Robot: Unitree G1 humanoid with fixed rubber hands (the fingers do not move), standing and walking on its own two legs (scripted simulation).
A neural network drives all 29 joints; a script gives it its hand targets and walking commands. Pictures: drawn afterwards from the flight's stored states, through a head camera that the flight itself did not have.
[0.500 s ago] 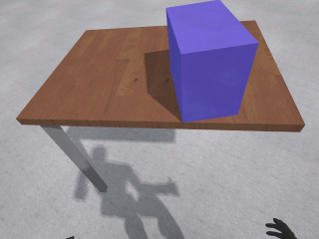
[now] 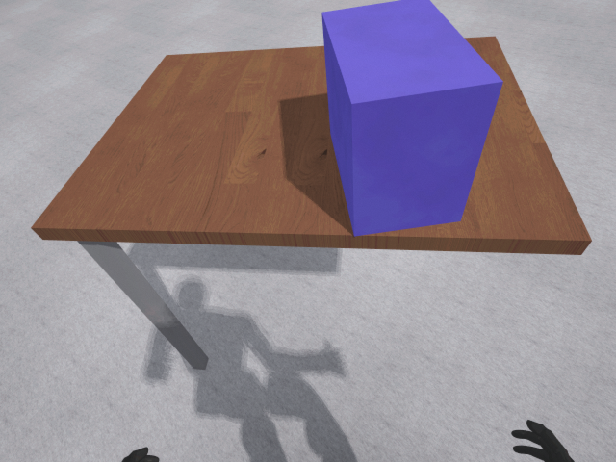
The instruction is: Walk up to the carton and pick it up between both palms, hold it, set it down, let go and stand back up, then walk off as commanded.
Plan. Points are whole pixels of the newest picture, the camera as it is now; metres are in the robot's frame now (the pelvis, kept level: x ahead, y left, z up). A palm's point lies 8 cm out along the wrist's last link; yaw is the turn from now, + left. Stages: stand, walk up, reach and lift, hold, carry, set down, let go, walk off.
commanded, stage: stand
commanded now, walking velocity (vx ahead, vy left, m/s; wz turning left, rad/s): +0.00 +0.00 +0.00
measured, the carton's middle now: (390, 115) +0.59 -0.09 +0.13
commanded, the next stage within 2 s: walk off in 0.64 s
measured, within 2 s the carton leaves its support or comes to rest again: neither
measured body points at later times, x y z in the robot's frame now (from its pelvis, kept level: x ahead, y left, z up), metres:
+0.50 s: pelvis -0.01 +0.00 +0.00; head +0.00 -0.03 +0.45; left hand +0.09 +0.30 -0.07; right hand +0.13 -0.28 -0.13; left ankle -0.01 +0.08 -0.71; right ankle -0.02 -0.10 -0.71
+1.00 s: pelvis -0.05 -0.01 +0.00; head +0.00 -0.03 +0.44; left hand +0.05 +0.30 -0.09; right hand +0.08 -0.30 -0.13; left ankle -0.01 +0.08 -0.71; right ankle -0.04 -0.11 -0.69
